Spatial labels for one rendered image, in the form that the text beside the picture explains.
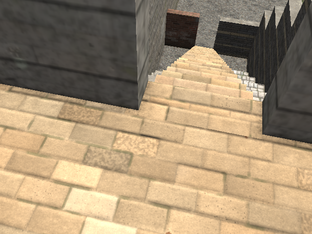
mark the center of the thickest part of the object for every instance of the stairs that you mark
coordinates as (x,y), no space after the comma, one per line
(203,69)

